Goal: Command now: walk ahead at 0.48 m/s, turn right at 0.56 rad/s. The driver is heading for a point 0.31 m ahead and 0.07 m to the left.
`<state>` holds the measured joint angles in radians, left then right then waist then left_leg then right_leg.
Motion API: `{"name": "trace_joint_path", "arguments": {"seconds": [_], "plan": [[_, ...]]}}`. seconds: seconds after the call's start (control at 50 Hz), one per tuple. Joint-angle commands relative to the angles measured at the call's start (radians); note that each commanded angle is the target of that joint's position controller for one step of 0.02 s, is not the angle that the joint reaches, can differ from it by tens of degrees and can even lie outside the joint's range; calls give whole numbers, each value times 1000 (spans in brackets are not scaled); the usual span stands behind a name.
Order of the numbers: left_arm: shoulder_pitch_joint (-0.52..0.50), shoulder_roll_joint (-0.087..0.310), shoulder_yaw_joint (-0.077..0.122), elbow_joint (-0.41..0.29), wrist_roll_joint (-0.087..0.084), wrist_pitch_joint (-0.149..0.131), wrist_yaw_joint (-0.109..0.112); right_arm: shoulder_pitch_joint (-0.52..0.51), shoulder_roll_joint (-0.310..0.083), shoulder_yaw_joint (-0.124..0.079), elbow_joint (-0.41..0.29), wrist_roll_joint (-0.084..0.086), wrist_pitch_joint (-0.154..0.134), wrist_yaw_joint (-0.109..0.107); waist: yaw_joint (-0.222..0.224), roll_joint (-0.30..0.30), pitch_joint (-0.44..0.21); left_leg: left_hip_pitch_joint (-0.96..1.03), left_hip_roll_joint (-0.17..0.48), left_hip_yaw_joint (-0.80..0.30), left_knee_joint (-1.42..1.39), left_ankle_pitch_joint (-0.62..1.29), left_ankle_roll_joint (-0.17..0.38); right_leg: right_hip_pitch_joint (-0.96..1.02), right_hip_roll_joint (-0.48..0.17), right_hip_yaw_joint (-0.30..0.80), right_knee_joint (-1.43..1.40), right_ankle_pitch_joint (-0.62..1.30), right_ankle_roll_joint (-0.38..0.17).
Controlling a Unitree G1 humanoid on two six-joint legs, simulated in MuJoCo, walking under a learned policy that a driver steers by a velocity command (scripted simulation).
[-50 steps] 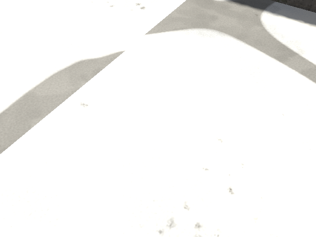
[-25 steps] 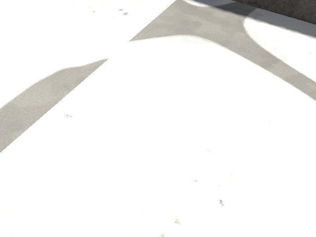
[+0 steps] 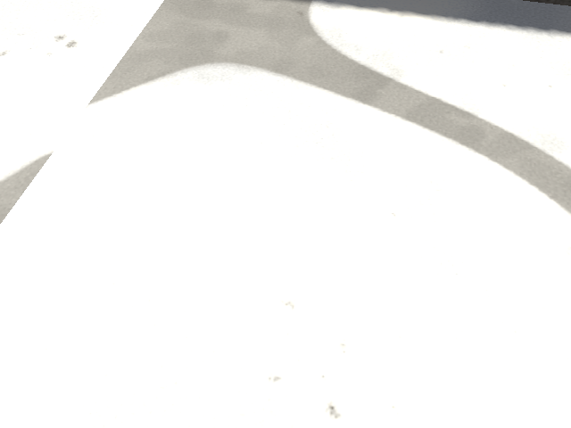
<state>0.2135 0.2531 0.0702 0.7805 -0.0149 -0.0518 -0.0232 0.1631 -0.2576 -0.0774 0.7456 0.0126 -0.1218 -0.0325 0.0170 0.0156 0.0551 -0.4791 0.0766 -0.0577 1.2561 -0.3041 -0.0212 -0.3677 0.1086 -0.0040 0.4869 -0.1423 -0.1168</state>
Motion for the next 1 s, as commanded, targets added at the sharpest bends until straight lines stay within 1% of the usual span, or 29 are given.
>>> {"name": "trace_joint_path", "arguments": {"seconds": [0.02, 0.06, 0.16, 0.18, 0.24, 0.28, 0.34, 0.36, 0.38, 0.4, 0.42, 0.44, 0.46, 0.48, 0.5, 0.52, 0.54, 0.58, 0.62, 0.66, 0.7, 0.72, 0.74, 0.76, 0.78, 0.8, 0.88, 0.94, 1.0], "plan": [[-12, 108, 21, -81, 8, -25, 20, 33, -97, -32, -76, -20, 3, -4, -30, -38, -120, -162, 49, -25, -76, 81, -15, 182, -256, 377, -289, 34, -193], [12, 113, 19, -65, 10, -30, 28, 28, -81, -23, -75, -23, 20, 1, -31, -39, -102, -193, 58, -5, -159, 151, -25, 151, -247, 298, -304, 119, -170], [81, 119, 9, -20, 6, -41, 31, -102, -69, -11, -98, -9, 31, 7, 38, -74, -60, -228, 46, 13, -458, 447, -4, 196, -229, 190, -319, 174, -79], [92, 121, 8, -10, 5, -41, 33, -135, -68, -8, -107, -12, 29, 11, 52, -69, -44, -220, 37, 18, -513, 477, 3, 205, -230, 181, -311, 230, -62], [127, 126, 3, 22, 0, -23, 42, -193, -51, 1, -133, -20, 20, 31, 72, -62, -35, -183, 1, 44, -645, 498, 18, 268, -229, 147, -250, 439, -26], [144, 123, 0, 36, 5, -5, 47, -216, -47, 4, -143, -17, 14, 47, 83, -67, -46, -163, -25, 57, -690, 479, 26, 322, -240, 148, -199, 505, -25], [136, 134, 0, 41, 11, 13, 52, -184, -63, 2, -145, -20, 9, 62, 57, -83, -77, -110, -70, 72, -748, 344, 59, 400, -262, 178, -84, 664, -31], [121, 143, 2, 39, 9, 16, 52, -126, -84, -5, -131, -24, 6, 60, 25, -96, -110, -37, -96, 85, -780, 314, 77, 417, -253, 185, -17, 769, -26], [92, 148, 0, 34, 5, 17, 51, -25, -101, -13, -102, -30, 1, 54, -33, -90, -160, 103, -109, 103, -870, 429, 101, 413, -215, 160, 88, 833, -3], [77, 133, -7, 14, 24, 11, 44, 108, -146, -19, -76, -50, -6, 50, -84, -59, -283, 396, 12, -16, -812, 797, 171, 264, -169, 141, 284, 644, 27], [209, 62, -26, 27, 36, -1, 37, 186, -178, -16, -65, -68, 3, 44, -53, 157, -434, 780, 281, -288, -717, 1223, 366, -70, -37, 109, 658, -36, 118], [286, 92, -27, 68, 24, -7, 20, 221, -92, 3, -41, -43, 19, 42, -58, 203, -559, 834, 368, -447, -755, 1207, 445, -160, -13, 179, 773, -543, 136], [232, 161, -5, 62, 0, -1, 16, 146, -94, 2, -59, -20, 35, 38, -62, 110, -450, 711, 323, -389, -801, 924, 399, -212, -72, 185, 826, -504, 148], [134, 152, -4, 39, -6, 15, 23, 52, -76, 8, -73, -15, 50, 31, -45, 30, -319, 557, 263, -315, -855, 670, 342, -249, -112, 131, 806, -442, 159], [80, 132, -3, 29, 2, 36, 33, -20, -59, 20, -78, -18, 58, 29, -20, -14, -211, 378, 221, -259, -919, 494, 307, -233, -143, 110, 733, -398, 166], [79, 119, 1, 27, 11, 58, 44, -70, -55, 25, -80, -26, 63, 28, 14, 11, -155, 226, 179, -209, -970, 360, 273, -157, -171, 101, 638, -358, 169], [107, 82, -7, 37, 15, 72, 52, -103, -69, 21, -76, -36, 69, 31, 37, 61, -125, 102, 128, -145, -1004, 298, 249, -61, -162, 66, 544, -319, 175], [140, 42, -18, 54, 24, 74, 61, -100, -71, 18, -60, -44, 71, 33, 39, 120, -144, 48, 85, -72, -1012, 312, 247, 41, -153, 37, 406, -268, 180], [123, 51, -18, 58, 25, 71, 63, -74, -71, 17, -39, -39, 72, 30, 22, 114, -186, 82, 97, -78, -1007, 230, 254, 80, -162, 41, 300, -188, 171], [109, 63, -13, 63, 25, 69, 62, -79, -74, 19, -27, -30, 81, 25, 24, 104, -189, 71, 98, -90, -1003, 50, 234, 136, -157, 32, 199, -93, 157], [90, 63, -10, 65, 39, 67, 61, -71, -51, 31, -10, -25, 89, 23, 30, 90, -152, 28, 65, -84, -988, -151, 173, 197, -144, 14, 90, -52, 134], [78, 72, -10, 55, 50, 65, 62, -42, -30, 39, 9, -27, 89, 24, 27, 68, -121, 11, 43, -82, -974, -227, 126, 207, -174, 53, 30, -33, 115], [63, 111, -5, 40, 51, 62, 67, -18, -30, 39, 19, -32, 88, 25, 3, 13, -80, 8, 2, -56, -916, -241, 84, 175, -230, 116, -34, -67, 89], [28, 162, 11, 56, 34, 63, 69, 25, -36, 32, 22, -26, 90, 23, -53, -124, -45, 73, -63, 21, -887, -148, 55, 48, -219, 125, -55, -264, 64], [16, 106, 0, 54, 34, 57, 63, -2, -53, 28, 33, -28, 96, 14, -24, -133, -33, 158, -68, 44, -840, -78, 44, -32, -196, 117, -100, -356, 71], [9, 73, -9, 61, 38, 49, 61, -7, -53, 25, 34, -23, 102, 9, -30, -143, -33, 197, -68, 49, -818, -34, 48, -57, -194, 117, -118, -356, 84], [22, 66, -13, 81, 27, 23, 56, 12, -33, 25, 70, -25, 112, 3, -21, -93, -55, 220, -57, 46, -798, 97, 65, 17, -178, 95, -77, -166, 103], [39, 68, -12, 103, 22, 21, 62, 10, -32, 24, 90, -26, 105, 8, -19, -59, -78, 242, -54, 44, -782, 189, 55, 61, -173, 86, -41, -59, 95], [46, 66, -13, 120, 18, 23, 65, 12, -36, 22, 116, -20, 104, 8, -12, -28, -90, 254, -50, 43, -773, 245, 52, 91, -164, 73, -23, 11, 92]]}}
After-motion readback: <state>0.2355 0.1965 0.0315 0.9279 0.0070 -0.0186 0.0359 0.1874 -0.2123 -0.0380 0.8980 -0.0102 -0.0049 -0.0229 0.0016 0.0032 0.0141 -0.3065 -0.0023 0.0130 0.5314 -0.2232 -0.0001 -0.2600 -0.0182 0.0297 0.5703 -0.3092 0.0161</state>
